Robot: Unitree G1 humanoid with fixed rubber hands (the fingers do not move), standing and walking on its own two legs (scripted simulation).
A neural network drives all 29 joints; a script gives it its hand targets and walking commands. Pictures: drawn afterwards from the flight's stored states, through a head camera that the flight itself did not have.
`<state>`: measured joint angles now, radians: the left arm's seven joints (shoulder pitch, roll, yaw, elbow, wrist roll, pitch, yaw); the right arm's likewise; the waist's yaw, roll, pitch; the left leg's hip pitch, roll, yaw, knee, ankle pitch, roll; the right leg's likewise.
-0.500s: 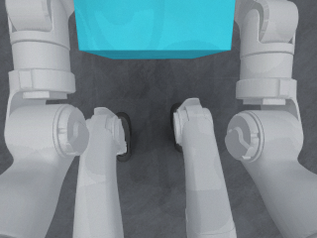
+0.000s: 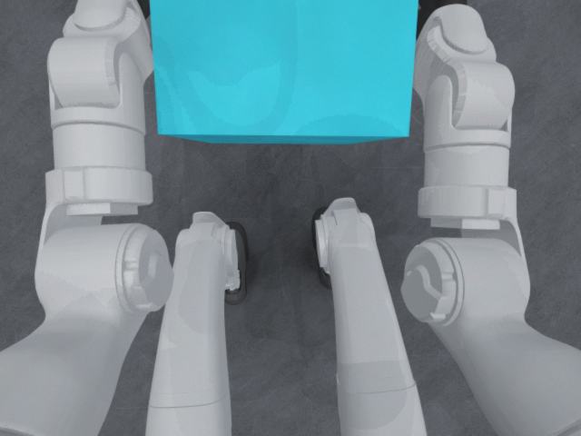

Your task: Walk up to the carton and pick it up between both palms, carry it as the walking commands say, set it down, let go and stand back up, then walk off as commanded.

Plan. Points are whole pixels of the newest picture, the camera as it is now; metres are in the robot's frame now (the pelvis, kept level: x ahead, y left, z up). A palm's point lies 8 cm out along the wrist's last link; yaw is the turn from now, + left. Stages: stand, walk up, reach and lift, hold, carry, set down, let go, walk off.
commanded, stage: reach and lift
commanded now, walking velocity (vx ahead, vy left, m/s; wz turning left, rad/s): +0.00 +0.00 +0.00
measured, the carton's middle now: (282, 50) +0.52 -0.03 -0.11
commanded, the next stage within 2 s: none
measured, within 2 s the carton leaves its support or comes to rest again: neither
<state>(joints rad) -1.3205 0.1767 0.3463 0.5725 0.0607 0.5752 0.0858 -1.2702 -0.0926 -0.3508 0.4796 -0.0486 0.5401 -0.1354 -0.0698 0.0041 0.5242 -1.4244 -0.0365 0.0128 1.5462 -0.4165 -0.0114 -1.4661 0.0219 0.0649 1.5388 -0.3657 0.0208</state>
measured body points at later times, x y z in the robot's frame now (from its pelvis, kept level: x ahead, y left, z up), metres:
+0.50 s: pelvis +0.01 +0.00 +0.07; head +0.29 -0.03 +0.41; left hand +0.54 +0.12 +0.02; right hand +0.51 -0.18 +0.01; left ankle +0.16 +0.12 -0.53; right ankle +0.17 -0.12 -0.53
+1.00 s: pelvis +0.01 +0.00 +0.12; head +0.25 -0.03 +0.49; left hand +0.52 +0.12 +0.10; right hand +0.49 -0.18 +0.10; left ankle +0.16 +0.12 -0.53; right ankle +0.17 -0.12 -0.53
